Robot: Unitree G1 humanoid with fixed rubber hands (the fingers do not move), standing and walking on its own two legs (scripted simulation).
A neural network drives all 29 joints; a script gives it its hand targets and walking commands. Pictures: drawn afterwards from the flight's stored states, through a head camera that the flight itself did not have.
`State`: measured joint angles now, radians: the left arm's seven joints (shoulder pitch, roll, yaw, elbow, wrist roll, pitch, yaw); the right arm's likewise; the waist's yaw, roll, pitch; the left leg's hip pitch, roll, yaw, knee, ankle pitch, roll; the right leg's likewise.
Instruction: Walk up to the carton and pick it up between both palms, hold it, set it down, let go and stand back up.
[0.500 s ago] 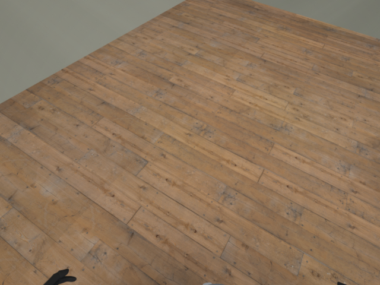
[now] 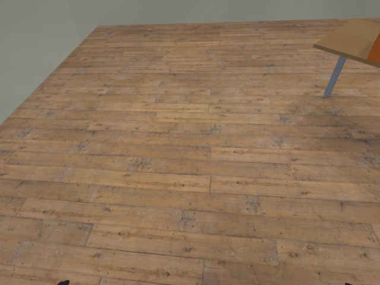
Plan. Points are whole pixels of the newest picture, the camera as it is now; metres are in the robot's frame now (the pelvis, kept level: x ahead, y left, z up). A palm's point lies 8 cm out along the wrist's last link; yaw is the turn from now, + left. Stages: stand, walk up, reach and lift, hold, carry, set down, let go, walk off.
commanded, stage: walk up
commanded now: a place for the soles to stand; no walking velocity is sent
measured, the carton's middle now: out of the picture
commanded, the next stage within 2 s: none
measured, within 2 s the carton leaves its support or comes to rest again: neither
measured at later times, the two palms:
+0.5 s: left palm (148, 187) +0.41 +0.16 -0.09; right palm out of the picture +0.05 -0.39 -0.09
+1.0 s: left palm (182, 150) +0.56 +0.07 -0.10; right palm out of the picture +0.11 -0.41 -0.08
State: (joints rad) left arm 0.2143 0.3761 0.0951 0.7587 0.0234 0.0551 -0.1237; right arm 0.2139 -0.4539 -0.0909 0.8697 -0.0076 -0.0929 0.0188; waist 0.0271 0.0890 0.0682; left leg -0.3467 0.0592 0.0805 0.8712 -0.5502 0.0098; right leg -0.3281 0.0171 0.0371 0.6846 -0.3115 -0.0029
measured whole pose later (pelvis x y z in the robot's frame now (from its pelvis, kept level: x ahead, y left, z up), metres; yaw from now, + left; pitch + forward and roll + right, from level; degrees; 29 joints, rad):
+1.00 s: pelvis +0.28 -0.11 -0.01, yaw -37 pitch -4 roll +3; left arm 0.20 0.44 0.10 0.81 0.01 -0.02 -0.10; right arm 0.35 -0.45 -0.07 0.81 -0.04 -0.13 0.01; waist -0.03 -0.10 0.10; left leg -0.18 0.11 0.26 0.71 -0.44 -0.04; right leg -0.55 -0.09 -0.01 0.82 -0.33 -0.04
